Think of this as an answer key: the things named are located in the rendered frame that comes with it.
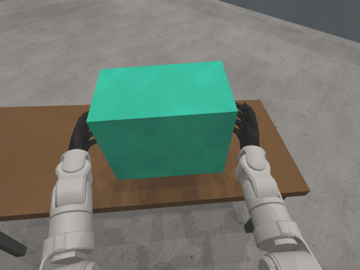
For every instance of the carton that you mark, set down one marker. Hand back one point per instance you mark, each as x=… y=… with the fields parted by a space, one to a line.
x=163 y=120

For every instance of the table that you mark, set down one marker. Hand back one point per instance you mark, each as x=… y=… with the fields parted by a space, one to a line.
x=34 y=138

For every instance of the robot right forearm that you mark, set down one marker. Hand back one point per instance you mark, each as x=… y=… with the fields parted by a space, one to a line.
x=273 y=229

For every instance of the right robot upper arm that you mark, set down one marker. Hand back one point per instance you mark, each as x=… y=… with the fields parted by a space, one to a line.
x=290 y=260

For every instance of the robot left forearm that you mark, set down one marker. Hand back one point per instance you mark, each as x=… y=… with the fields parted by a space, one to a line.
x=70 y=236

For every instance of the right robot hand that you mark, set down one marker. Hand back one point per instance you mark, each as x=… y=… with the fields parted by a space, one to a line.
x=248 y=133

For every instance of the left robot hand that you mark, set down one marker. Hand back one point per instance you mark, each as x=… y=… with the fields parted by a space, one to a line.
x=81 y=135

